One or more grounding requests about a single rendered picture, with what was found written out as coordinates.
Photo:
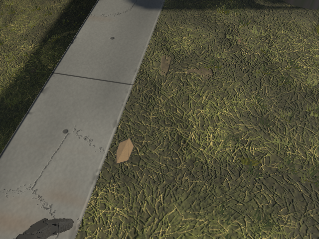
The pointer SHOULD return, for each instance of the left robot hand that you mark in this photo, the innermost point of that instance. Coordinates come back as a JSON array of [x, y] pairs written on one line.
[[46, 228]]

